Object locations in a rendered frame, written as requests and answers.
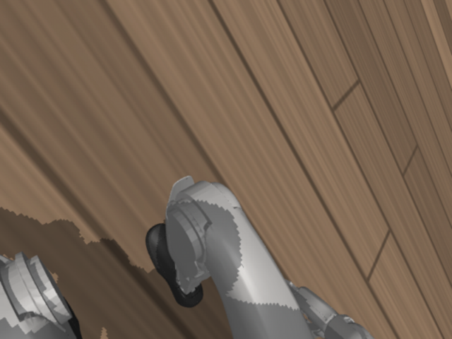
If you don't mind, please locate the right robot hand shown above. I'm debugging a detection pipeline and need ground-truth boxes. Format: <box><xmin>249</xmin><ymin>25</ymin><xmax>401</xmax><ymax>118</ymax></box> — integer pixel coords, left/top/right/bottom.
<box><xmin>285</xmin><ymin>279</ymin><xmax>339</xmax><ymax>338</ymax></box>

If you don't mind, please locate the right robot arm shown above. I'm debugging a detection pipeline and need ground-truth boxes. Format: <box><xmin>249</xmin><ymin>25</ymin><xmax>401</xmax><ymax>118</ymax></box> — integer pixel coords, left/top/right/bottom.
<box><xmin>324</xmin><ymin>314</ymin><xmax>375</xmax><ymax>339</ymax></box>

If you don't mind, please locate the right robot foot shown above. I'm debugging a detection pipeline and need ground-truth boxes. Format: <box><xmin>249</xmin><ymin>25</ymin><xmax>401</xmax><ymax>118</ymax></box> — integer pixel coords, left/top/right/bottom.
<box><xmin>145</xmin><ymin>223</ymin><xmax>203</xmax><ymax>308</ymax></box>

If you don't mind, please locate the left robot foot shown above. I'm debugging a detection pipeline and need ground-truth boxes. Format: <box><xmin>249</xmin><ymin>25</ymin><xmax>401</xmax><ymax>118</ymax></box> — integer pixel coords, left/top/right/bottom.
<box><xmin>64</xmin><ymin>298</ymin><xmax>82</xmax><ymax>339</ymax></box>

